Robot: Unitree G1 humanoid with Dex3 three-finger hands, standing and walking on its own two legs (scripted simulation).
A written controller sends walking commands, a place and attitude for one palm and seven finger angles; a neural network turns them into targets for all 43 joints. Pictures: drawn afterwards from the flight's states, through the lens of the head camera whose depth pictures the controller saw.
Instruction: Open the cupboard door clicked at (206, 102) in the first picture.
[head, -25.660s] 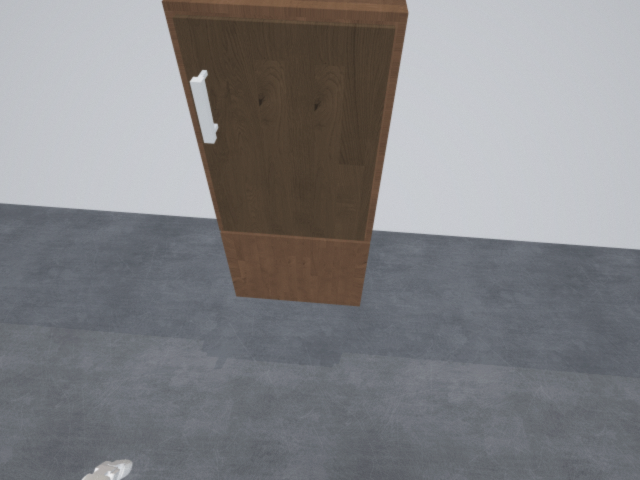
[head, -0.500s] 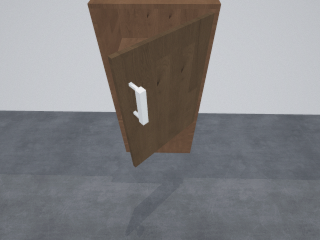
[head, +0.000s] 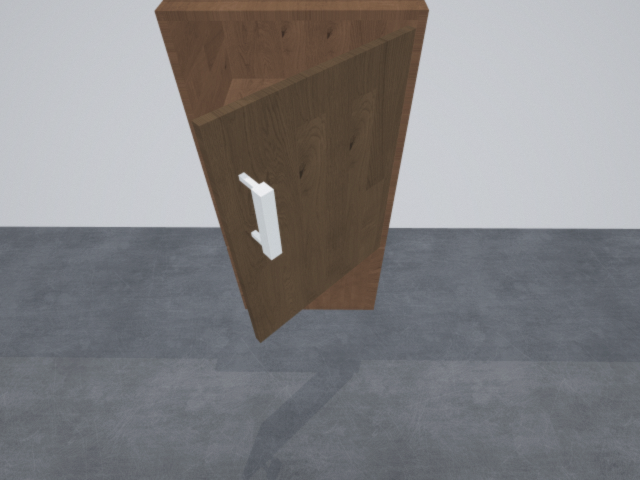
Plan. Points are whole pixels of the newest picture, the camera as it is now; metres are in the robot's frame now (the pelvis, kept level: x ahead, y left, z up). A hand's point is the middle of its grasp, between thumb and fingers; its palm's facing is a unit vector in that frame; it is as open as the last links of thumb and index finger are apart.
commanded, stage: walk to a spot facing it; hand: left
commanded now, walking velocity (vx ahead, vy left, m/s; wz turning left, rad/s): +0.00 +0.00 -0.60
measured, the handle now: (259, 216) +0.48 +0.13 +0.04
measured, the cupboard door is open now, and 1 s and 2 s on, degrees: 44 44 44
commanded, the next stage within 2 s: none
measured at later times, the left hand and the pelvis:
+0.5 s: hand out of the picture +0.12 +0.17 -0.16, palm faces -0.21 -0.93 -0.31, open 7.3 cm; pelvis -0.01 -0.03 -0.02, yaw -16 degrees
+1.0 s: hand out of the picture +0.12 +0.09 -0.16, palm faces -0.43 -0.87 -0.24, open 7.3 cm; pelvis +0.00 -0.07 +0.00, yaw -32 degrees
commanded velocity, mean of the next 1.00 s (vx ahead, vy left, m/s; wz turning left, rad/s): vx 0.00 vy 0.00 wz -0.60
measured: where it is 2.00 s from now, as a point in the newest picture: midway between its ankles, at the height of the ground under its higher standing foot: outside the picture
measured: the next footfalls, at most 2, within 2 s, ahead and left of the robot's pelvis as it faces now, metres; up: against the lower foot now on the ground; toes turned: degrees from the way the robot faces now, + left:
right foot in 0.50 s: +0.00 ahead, -0.13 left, +0.00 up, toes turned -19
left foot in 1.20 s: +0.13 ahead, +0.05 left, +0.00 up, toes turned -41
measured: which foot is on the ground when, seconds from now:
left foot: down 0.00-0.50, up 0.52-1.00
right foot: down 0.00-0.24, up 0.26-0.48, down 0.50-1.00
